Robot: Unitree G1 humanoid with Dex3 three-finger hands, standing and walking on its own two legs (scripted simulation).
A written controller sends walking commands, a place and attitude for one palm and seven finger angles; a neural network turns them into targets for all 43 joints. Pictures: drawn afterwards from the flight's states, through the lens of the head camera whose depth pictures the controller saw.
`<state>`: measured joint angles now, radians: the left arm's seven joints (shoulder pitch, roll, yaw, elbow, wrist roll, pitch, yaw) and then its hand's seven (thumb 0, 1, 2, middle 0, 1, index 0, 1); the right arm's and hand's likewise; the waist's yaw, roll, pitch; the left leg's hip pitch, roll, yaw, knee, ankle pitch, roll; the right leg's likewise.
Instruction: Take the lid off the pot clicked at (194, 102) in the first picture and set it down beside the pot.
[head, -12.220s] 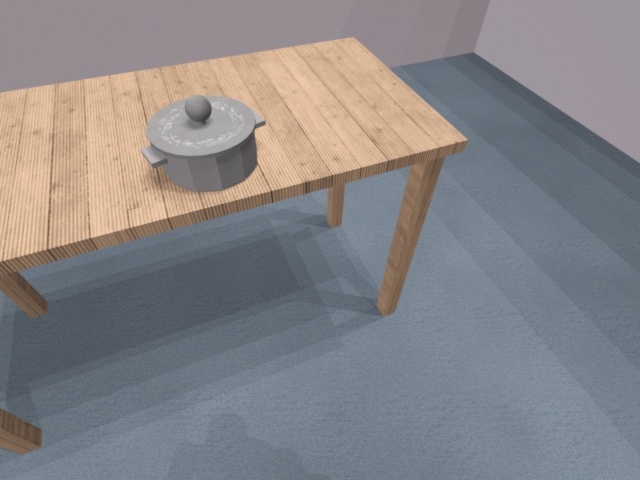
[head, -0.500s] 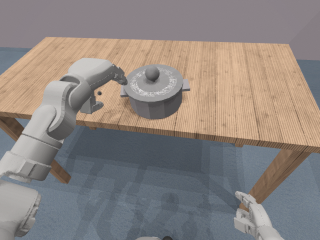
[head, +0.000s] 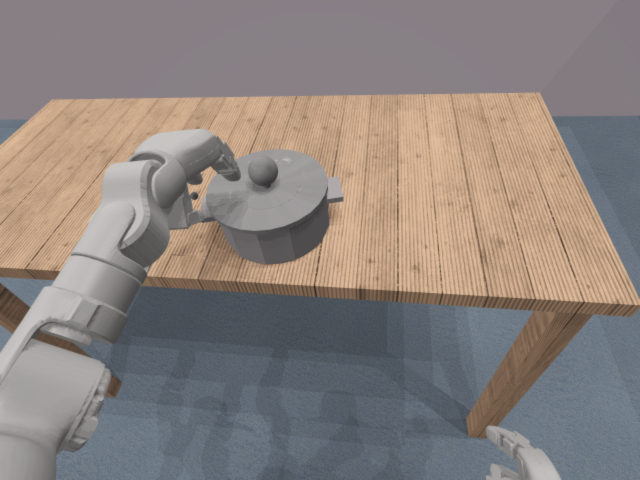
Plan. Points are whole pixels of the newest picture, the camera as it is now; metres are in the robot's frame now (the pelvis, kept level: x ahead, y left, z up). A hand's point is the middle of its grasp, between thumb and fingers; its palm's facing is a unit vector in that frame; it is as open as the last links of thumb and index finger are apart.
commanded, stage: move the open hand above the knob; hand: left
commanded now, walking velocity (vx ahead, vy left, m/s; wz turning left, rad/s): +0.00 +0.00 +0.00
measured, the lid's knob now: (263, 171) +0.52 +0.12 +0.11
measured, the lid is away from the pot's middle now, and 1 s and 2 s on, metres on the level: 0.00 0.00 0.00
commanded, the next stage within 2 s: lower the open fingers around the knob in 1.36 s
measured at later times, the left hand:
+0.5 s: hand (235, 137) +0.48 +0.13 +0.20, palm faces -0.25 -0.08 -0.97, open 10.1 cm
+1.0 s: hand (248, 142) +0.48 +0.12 +0.19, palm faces -0.28 -0.05 -0.96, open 10.1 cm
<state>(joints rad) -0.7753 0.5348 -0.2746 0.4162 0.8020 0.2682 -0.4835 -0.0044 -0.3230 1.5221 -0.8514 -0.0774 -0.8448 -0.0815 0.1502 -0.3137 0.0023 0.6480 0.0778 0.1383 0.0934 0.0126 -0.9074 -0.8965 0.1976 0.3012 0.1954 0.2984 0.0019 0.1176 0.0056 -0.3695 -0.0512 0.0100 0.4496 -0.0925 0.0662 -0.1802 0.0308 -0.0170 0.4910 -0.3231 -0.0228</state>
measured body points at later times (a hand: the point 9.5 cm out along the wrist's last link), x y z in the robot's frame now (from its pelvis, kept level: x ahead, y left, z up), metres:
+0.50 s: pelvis +0.02 -0.01 +0.00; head +0.05 -0.05 +0.45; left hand +0.48 +0.13 +0.26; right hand +0.17 -0.26 -0.13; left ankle +0.09 +0.08 -0.73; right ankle -0.04 -0.11 -0.73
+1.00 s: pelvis +0.02 +0.00 +0.00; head +0.05 -0.04 +0.45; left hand +0.49 +0.12 +0.24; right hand +0.12 -0.26 -0.14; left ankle +0.09 +0.08 -0.73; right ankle -0.04 -0.11 -0.73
